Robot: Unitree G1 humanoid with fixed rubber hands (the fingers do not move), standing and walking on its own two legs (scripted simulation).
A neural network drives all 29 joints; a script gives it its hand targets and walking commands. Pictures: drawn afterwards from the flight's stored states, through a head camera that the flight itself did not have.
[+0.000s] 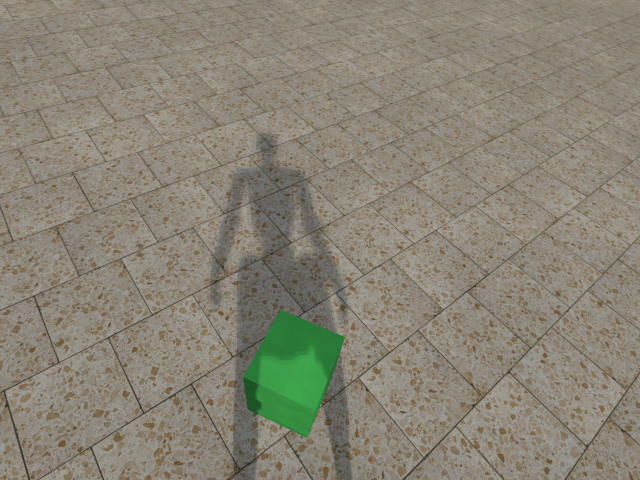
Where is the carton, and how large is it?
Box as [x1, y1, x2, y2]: [243, 310, 344, 437]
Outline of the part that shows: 280,310 243,376 248,409 307,437 332,374 344,337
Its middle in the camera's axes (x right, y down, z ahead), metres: -0.08 +0.39 +1.13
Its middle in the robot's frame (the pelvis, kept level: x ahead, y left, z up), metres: +0.51 +0.02 -0.65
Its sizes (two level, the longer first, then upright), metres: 0.216 0.201 0.270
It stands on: the floor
